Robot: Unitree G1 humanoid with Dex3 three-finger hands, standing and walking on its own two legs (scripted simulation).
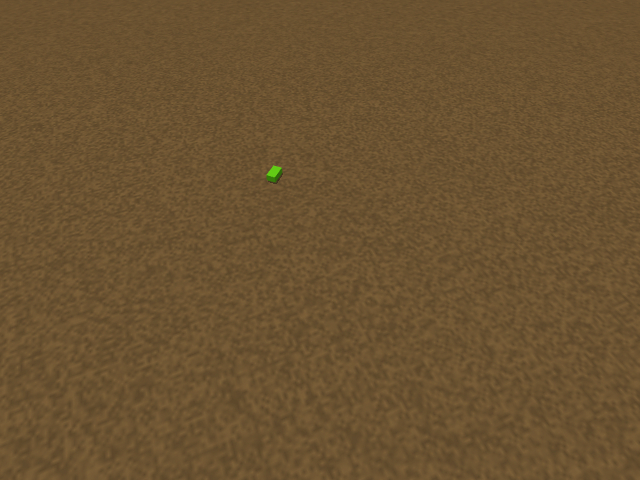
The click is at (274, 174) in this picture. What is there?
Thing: small brick
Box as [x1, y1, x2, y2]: [266, 165, 281, 181]
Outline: 280,167 273,165 266,175 267,179 275,181 281,173
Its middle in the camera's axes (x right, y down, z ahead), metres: -0.22 -0.32 +1.88
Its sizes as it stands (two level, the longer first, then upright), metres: 0.076 0.045 0.032
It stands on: the floor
